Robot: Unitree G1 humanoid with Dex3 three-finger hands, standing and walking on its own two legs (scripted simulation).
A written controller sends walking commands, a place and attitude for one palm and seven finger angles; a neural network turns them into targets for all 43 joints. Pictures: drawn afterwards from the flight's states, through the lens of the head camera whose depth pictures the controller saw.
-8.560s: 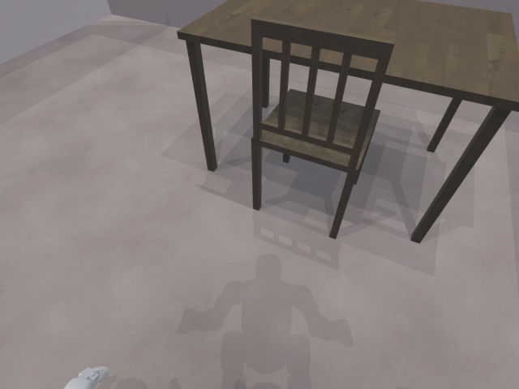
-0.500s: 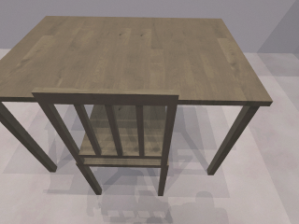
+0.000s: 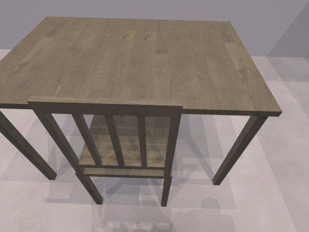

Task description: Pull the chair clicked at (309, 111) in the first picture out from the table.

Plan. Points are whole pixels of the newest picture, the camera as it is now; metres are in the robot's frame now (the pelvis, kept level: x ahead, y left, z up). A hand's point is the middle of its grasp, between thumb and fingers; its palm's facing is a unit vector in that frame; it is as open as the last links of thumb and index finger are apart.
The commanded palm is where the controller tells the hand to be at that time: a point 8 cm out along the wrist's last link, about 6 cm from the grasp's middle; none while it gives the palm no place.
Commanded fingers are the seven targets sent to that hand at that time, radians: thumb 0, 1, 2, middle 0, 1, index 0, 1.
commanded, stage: come to a stop and stand still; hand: left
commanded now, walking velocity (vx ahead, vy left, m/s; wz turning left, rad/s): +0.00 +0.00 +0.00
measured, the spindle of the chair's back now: (116, 142) +0.41 +0.17 -0.08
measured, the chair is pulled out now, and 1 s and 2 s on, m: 0.00 0.00 0.00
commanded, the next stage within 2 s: look again from close up in 0.16 s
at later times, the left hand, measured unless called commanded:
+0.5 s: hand out of the picture +0.01 +0.20 -0.18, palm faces +0.00 -0.98 -0.22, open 7.4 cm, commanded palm none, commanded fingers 0.00 0.90 0.90 -0.20 -0.30 -0.20 -0.30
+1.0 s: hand out of the picture +0.04 +0.22 -0.18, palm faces -0.02 -0.98 -0.21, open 7.3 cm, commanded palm none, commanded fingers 0.00 0.90 0.90 -0.20 -0.30 -0.20 -0.30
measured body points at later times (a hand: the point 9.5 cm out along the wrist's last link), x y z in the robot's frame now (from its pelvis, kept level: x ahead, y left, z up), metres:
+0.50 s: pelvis +0.01 +0.03 -0.01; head +0.01 +0.02 +0.44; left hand +0.01 +0.25 -0.16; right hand +0.01 -0.20 -0.17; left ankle +0.01 +0.14 -0.74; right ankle -0.03 -0.08 -0.74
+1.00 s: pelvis +0.02 +0.04 -0.01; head +0.04 +0.04 +0.44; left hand +0.04 +0.27 -0.16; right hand +0.03 -0.19 -0.16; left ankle +0.01 +0.14 -0.74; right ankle -0.03 -0.08 -0.74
